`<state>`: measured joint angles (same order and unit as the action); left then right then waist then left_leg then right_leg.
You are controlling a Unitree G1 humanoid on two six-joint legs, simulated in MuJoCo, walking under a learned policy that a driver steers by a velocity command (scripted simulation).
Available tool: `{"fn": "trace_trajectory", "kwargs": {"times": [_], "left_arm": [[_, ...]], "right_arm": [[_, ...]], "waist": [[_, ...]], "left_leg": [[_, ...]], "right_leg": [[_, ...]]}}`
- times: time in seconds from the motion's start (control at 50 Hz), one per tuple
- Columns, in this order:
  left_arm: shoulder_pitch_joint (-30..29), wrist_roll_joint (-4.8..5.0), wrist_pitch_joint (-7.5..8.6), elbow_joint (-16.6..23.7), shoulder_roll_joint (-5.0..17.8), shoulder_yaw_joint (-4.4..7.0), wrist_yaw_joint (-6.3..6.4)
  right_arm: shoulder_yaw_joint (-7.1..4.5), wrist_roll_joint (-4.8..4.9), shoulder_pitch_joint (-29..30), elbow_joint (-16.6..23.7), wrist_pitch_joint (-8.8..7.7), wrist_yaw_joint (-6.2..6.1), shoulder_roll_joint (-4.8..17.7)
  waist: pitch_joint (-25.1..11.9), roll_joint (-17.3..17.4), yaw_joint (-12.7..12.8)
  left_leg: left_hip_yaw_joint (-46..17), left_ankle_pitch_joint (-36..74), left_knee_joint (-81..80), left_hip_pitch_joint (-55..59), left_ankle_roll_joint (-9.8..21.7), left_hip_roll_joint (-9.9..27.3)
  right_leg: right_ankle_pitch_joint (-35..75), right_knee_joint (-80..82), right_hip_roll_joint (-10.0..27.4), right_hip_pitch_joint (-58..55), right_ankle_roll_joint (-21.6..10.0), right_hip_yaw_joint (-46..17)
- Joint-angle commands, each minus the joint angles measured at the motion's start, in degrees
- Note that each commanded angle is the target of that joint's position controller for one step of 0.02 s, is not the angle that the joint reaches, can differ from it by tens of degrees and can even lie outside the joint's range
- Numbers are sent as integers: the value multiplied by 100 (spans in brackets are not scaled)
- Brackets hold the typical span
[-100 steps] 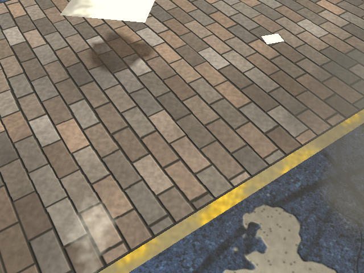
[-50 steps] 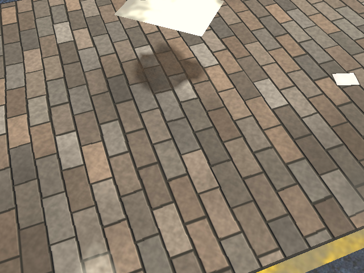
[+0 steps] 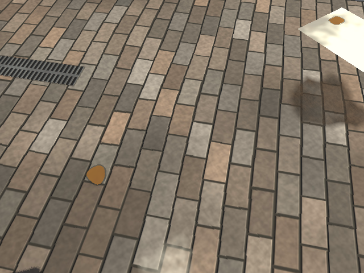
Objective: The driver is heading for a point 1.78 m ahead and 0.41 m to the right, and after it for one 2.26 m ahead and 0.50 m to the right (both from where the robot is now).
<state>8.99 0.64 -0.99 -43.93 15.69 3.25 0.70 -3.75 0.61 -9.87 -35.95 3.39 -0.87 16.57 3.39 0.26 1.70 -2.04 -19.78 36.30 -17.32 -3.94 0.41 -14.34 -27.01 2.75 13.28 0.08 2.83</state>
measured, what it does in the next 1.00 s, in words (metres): steps on the spot, turning right: left foot, then right foot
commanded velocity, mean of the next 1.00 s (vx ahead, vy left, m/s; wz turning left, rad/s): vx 0.00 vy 0.00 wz -0.35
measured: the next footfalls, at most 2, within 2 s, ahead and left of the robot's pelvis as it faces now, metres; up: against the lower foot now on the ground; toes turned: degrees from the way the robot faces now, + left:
left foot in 0.04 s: +0.03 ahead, +0.13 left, +0.00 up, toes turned -1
right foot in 0.50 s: +0.02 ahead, -0.11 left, +0.00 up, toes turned -15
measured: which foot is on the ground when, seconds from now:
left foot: up 0.00-0.02, down 0.04-0.50, up 0.52-1.00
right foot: down 0.00-0.18, up 0.20-0.48, down 0.50-1.00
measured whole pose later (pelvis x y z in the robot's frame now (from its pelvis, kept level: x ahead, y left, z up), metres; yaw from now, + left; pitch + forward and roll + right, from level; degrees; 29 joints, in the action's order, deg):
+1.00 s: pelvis +0.01 -0.03 +0.00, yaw -26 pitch +1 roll +1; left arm 8.7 -0.4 -1.9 -38.2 17.2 2.6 1.1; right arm -4.6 0.4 -8.6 -42.9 -0.1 -1.6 17.4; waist 2.4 0.6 0.9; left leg -4.1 -19.0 40.0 -21.2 -5.2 0.6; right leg -13.1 -27.7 -6.3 14.7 -4.1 -8.7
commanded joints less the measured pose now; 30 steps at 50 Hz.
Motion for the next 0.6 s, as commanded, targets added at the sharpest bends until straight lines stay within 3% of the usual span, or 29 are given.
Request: {"fn": "trace_trajectory", "kwargs": {"times": [0.02, 0.04, 0.06, 0.08, 0.1, 0.12, 0.14, 0.2, 0.26, 0.28, 0.32, 0.38, 0.44, 0.48, 0.5, 0.52, 0.54, 0.56, 0.6], "left_arm": [[95, 85, 100, 140, 853, 154, -23], [253, -125, 184, 137, 498, 9, -87], [499, -222, 255, 124, 142, -106, -140], [165, -216, 236, 64, 442, -76, -122], [-90, -172, 228, 90, 650, -31, -127], [-209, -118, 210, 49, 759, -4, -98], [-225, -89, 172, 61, 864, 20, -65], [-140, 7, 109, 74, 878, 54, -26], [-112, 49, -2, 125, 814, 134, -30], [-38, 83, -58, 120, 796, 186, -33], [116, 90, -159, 89, 701, 211, -13], [48, 44, -197, 199, 565, 148, -86], [79, 79, -191, 380, 684, 174, -220], [490, 65, -191, 317, 746, 236, -253], [634, 20, -176, 314, 1056, 347, -183], [755, -2, -129, 469, 1939, 543, -51], [886, -265, 25, 611, 1815, 455, -143], [663, -269, 158, 644, 1659, 403, -185], [184, -18, 208, 674, 1298, 319, -94]], "right_arm": [[-148, -41, -267, 266, -91, 0, 592], [-160, -97, -359, 299, -89, -58, 822], [-85, -228, 96, 327, -93, -69, 788], [2, -248, 299, 359, -157, -1, 356], [-2, -279, 270, 284, -207, 38, 356], [-56, -301, 202, 239, -243, 36, 541], [-100, -270, 176, 206, -274, 17, 703], [-180, -175, -72, 109, -247, -108, 855], [-218, -203, -123, 169, -242, -187, 851], [-211, -195, -71, 162, -278, -193, 815], [-212, -123, 311, 162, -342, -174, 737], [-247, -99, 632, 130, -321, -144, 762], [-306, -23, 499, 2, -261, -148, 923], [-303, 95, 485, -99, -239, -150, 895], [-261, 38, 67, -259, -256, -116, 697], [-106, -317, 162, 16, -265, -89, 287], [-152, -191, 760, 170, -286, -141, 511], [-217, -34, 835, 132, -267, -173, 720], [-277, -67, 688, -55, -243, -256, 797]], "waist": [[-709, -772, -177], [-1049, 41, -36], [-1020, 1045, 355], [-924, 727, 100], [-739, 659, -6], [-591, 626, -121], [-432, 731, -144], [-295, 820, -195], [-340, 1052, -376], [-343, 893, -325], [-303, 589, -125], [-482, 586, -112], [-749, 741, -149], [-824, 635, 70], [-810, -96, 15], [-775, -2030, -125], [-1257, -1401, 326], [-996, -798, 234], [-650, -388, -23]], "left_leg": [[101, 1507, -1891, 1211, 357, -44], [-864, 2937, -1786, 2117, 575, 788], [-1207, 3059, -1492, 1529, 1125, 1375], [-940, 2101, -1519, 1041, 1211, 1102], [-691, 1424, -1519, 1081, 966, 753], [-551, 1231, -1532, 1090, 805, 591], [-563, 1343, -1564, 1066, 773, 634], [-695, 1876, -1589, 1118, 1057, 1046], [-1185, 2708, -1751, 1158, 1792, 1884], [-1195, 3173, -1745, 1153, 1972, 2097], [-727, 3282, -1734, 1082, 1878, 1953], [-89, 3293, -1582, 985, 1700, 1685], [70, 3341, -1226, 1184, 1566, 1765], [392, 2649, -613, 860, 1168, 1603], [837, 1572, 269, 290, 709, 1221], [1165, -1725, 2219, -1572, -2, 335], [21, -2334, 3229, -1900, -20, -110], [-202, -1941, 3577, -2066, 60, 21], [-303, -924, 3249, -2176, 124, 226]], "right_leg": [[1942, 243, 956, -174, -752, -848], [923, -244, 600, 406, -267, -559], [-432, 9, 240, 400, 120, -214], [-168, 205, 284, -104, 279, -318], [261, 199, 202, -4, 311, -265], [425, 102, 146, 138, 290, -237], [514, 15, 128, 311, 267, -265], [195, -576, -2, 764, 251, -194], [-1911, -2584, 5, 1549, 282, -301], [-2209, -3317, 76, 1793, 317, -480], [-1894, -3375, 189, 1857, 383, -544], [-1250, -2500, 193, 1280, 434, -225], [-786, -1543, 18, 788, 275, 73], [189, -380, -254, -10, 2, 297], [1368, 226, -138, -651, -244, -253], [3935, 435, 1531, -1597, -1132, -2697], [3680, 716, 2075, -1260, -2138, -3604], [3147, 805, 1867, -1134, -2063, -3112], [2150, 772, 1307, -961, -1457, -2452]]}}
